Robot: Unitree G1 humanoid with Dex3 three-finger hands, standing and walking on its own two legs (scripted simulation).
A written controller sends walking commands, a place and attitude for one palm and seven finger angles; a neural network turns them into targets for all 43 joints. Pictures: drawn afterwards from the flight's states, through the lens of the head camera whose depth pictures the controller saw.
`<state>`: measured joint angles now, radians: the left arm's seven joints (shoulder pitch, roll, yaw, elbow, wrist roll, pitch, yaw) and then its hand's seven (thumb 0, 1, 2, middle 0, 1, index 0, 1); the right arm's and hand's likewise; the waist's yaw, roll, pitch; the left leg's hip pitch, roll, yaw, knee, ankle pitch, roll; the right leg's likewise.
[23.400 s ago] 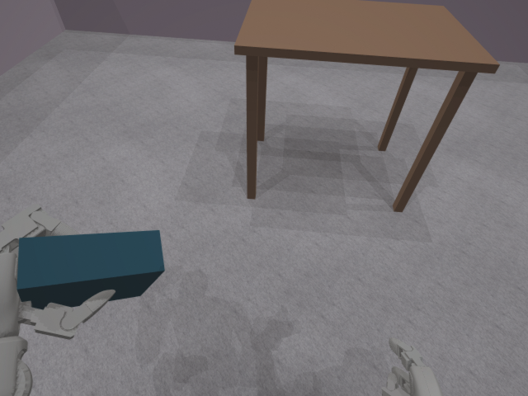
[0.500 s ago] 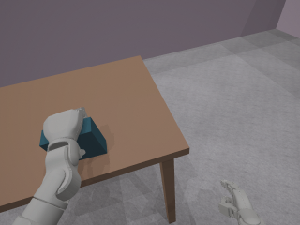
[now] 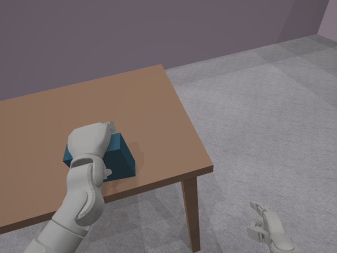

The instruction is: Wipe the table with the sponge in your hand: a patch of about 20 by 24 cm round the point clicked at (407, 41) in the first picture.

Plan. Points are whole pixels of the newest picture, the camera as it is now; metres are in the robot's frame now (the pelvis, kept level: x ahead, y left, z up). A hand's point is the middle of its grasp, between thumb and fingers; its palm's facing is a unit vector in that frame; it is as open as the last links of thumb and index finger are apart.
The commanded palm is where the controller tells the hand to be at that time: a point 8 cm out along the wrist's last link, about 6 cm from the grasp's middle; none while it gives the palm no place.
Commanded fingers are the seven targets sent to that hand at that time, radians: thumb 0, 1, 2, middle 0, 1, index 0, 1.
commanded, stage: slide across to the third lane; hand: left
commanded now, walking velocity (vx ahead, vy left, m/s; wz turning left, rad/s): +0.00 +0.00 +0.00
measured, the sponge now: (106, 165) +0.29 +0.22 +0.07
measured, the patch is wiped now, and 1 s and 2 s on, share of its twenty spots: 0.70 0.85 0.95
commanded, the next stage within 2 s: wipe forward along the third lane in 0.30 s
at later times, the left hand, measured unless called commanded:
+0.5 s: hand (122, 146) +0.31 +0.17 +0.12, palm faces +0.09 -0.06 -0.99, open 9.2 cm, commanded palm +0.29 +0.17 +0.17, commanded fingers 0.00 0.10 1.30 -1.20 -1.60 -1.20 -1.60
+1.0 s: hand (121, 130) +0.37 +0.19 +0.12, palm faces +0.03 -0.02 -1.00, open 9.2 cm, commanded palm +0.34 +0.20 +0.15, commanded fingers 0.00 0.10 1.30 -1.20 -1.60 -1.20 -1.60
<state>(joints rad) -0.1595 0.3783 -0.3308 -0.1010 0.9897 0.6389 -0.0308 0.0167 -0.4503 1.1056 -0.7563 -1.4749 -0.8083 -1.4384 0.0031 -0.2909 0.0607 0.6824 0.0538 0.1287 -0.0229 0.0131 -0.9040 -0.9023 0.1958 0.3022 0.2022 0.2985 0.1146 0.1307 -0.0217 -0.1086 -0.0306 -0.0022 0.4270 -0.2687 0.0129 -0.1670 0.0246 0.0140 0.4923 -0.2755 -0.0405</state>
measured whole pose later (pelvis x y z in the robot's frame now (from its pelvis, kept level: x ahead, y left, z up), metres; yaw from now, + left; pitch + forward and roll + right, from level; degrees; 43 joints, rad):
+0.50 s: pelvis +0.00 -0.01 +0.00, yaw -1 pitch -3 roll +1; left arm -0.30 0.30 -0.43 0.04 0.98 0.72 0.00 -0.01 -0.47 1.11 -0.79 -1.45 -0.83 -1.41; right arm -0.02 -0.28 0.07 0.71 0.06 0.17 0.01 0.01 -0.90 -0.90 0.20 0.30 0.20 0.30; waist 0.10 0.12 -0.04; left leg -0.10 -0.02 0.01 0.41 -0.26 0.00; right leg -0.17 0.04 0.02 0.49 -0.27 -0.05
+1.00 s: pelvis -0.01 -0.02 +0.00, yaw -1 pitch +0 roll +2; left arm -0.52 0.33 -0.29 0.40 0.97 0.59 0.00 -0.02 -0.49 1.13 -0.81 -1.43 -0.85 -1.39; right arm 0.07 -0.30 0.06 0.74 0.06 0.14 -0.07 0.01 -0.90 -0.90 0.20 0.30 0.20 0.30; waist 0.05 0.10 -0.06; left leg -0.19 -0.01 0.00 0.45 -0.26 -0.01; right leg -0.25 0.05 0.01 0.52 -0.27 -0.07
